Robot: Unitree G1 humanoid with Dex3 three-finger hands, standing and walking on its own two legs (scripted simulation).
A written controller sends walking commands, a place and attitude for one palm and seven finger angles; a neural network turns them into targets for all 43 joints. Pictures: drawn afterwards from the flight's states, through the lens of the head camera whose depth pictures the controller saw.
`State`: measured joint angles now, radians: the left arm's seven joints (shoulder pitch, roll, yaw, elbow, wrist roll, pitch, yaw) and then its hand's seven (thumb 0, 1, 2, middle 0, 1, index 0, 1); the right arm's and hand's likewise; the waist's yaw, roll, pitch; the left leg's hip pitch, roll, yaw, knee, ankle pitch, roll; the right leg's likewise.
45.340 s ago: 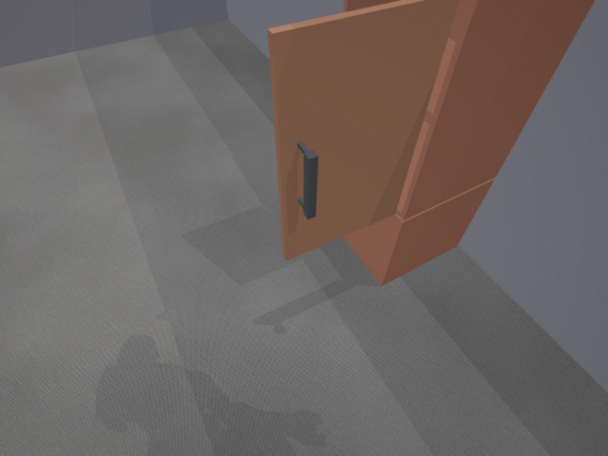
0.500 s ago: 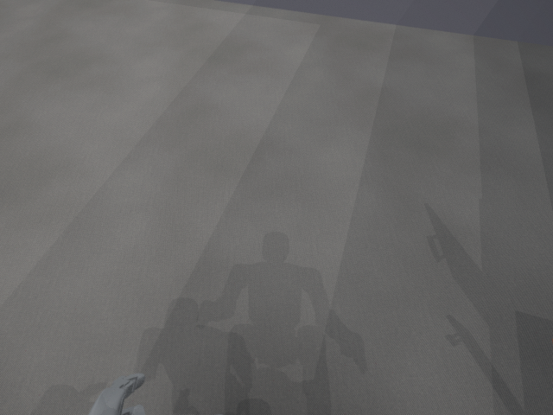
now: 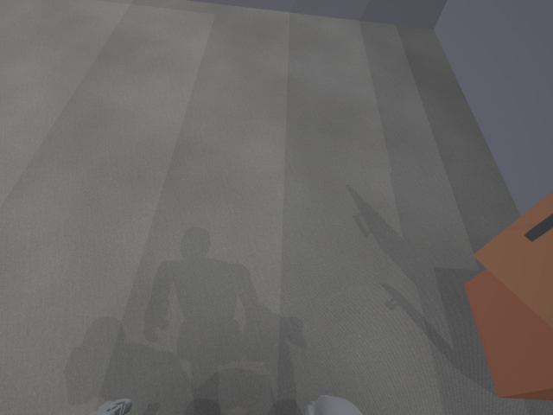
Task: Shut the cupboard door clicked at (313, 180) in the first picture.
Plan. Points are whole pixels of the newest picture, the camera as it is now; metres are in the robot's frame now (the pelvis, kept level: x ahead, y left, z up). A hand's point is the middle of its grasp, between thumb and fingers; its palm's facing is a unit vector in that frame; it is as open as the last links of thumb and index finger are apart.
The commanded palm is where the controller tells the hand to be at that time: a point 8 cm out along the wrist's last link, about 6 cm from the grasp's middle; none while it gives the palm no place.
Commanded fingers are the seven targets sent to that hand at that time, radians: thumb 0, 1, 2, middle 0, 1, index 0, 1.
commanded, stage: turn to face it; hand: left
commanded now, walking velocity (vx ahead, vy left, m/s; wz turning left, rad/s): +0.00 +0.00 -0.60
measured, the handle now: out of the picture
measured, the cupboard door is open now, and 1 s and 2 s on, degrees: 38 38 38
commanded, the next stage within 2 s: take the last steps up to it in 1.38 s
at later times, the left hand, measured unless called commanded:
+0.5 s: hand (191, 392) +0.16 +0.14 -0.17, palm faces -0.27 -0.93 -0.23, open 7.3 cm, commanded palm none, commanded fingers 0.00 0.90 0.90 -0.20 -0.30 -0.20 -0.30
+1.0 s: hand (240, 325) +0.28 +0.08 -0.16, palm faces -0.56 -0.78 -0.26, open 7.3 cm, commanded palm none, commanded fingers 0.00 0.90 0.90 -0.20 -0.30 -0.20 -0.30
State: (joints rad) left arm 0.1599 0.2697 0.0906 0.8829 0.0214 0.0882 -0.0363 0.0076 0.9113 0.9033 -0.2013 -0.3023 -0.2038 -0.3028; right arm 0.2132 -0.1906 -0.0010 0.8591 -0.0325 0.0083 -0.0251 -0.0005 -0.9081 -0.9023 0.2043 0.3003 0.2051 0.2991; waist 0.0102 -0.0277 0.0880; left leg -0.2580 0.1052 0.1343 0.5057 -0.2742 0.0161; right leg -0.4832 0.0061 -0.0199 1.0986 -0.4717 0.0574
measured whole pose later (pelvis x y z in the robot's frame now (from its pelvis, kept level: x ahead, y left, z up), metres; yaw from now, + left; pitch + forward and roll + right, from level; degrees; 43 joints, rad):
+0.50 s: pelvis +0.03 -0.03 -0.01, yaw -16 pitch +2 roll +0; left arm 0.18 0.22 0.05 0.88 0.03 0.05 -0.01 0.00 0.91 0.90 -0.20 -0.30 -0.21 -0.30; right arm 0.17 -0.25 -0.04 0.88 -0.01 0.06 -0.01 0.00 -0.91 -0.90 0.20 0.30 0.20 0.30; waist -0.01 0.01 0.08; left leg -0.48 0.07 0.03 0.93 -0.41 -0.10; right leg -0.25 0.02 0.04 0.51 -0.29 -0.01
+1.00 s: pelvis +0.05 -0.03 -0.02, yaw -35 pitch +1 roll -1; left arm 0.12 0.26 0.07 0.86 0.03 0.06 -0.04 0.01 0.91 0.90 -0.20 -0.30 -0.20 -0.30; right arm 0.27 -0.25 -0.04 0.91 -0.02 0.03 -0.01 0.00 -0.91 -0.90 0.20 0.30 0.21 0.30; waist -0.02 0.02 0.08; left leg -0.24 0.18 0.26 0.63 -0.38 -0.04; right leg -0.29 -0.03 -0.08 0.59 -0.27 0.00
